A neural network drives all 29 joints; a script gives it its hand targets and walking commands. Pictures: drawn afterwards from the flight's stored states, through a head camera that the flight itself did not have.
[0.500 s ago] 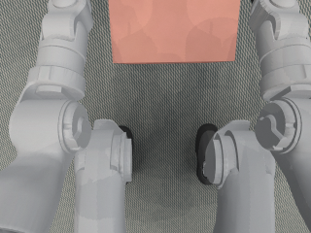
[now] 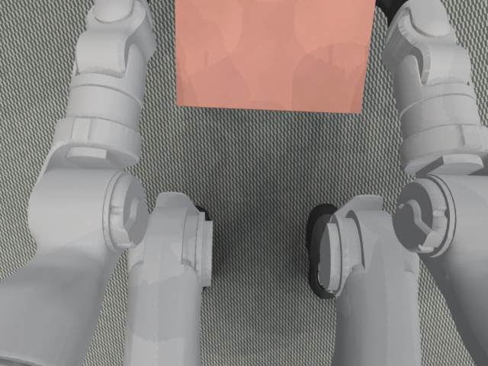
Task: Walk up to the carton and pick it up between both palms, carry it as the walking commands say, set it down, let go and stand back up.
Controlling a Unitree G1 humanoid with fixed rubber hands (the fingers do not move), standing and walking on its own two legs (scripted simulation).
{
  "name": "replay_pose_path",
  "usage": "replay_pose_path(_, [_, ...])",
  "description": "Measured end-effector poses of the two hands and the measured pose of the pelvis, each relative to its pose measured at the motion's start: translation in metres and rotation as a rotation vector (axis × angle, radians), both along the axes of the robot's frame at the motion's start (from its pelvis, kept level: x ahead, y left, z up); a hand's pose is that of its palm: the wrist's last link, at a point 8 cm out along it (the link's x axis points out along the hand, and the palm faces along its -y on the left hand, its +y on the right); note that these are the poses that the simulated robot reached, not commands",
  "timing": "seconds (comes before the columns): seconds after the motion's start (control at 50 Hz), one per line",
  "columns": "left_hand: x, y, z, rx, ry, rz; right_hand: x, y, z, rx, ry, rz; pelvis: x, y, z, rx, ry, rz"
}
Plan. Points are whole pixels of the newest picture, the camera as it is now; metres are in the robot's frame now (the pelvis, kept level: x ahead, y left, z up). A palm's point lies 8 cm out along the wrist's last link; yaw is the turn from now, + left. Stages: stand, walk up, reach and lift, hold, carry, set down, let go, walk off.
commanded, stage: reach and lift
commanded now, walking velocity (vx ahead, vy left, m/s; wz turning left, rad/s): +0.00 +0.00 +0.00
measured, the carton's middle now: (266, 16) +0.56 -0.01 -0.25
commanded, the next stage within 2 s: none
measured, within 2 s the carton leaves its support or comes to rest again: neither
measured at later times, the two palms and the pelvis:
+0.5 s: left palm out of the picture +0.56 +0.14 -0.06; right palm out of the picture +0.55 -0.16 -0.08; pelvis -0.01 +0.00 +0.04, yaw +0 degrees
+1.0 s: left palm out of the picture +0.54 +0.14 +0.01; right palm out of the picture +0.52 -0.16 -0.01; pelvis +0.00 +0.00 +0.08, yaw +0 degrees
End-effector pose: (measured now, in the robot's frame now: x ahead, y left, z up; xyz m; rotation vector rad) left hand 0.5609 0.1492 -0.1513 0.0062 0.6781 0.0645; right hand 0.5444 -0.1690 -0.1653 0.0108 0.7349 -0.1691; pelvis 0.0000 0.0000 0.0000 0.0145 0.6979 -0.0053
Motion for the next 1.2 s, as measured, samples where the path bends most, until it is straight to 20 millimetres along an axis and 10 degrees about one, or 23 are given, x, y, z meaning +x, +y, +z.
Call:
replay_pose_path(0.2, [0.011,0.0,0.054,0.01,-0.069,0.033,0.003,0.018,0.03,0.001,-0.01,0.021,-0.006,-0.001,0.006,-0.006,0.02,0.009])
replay_pose_path(0.7, [-0.005,0.001,0.107,0.015,-0.071,0.054,-0.004,0.016,0.099,-0.017,-0.014,0.001,-0.008,0.001,0.049,-0.006,0.114,0.015])
replay_pose_path(1.2, [-0.032,0.001,0.201,0.042,-0.089,0.065,-0.028,0.016,0.194,-0.027,-0.036,-0.006,-0.016,-0.001,0.098,-0.003,0.114,0.009])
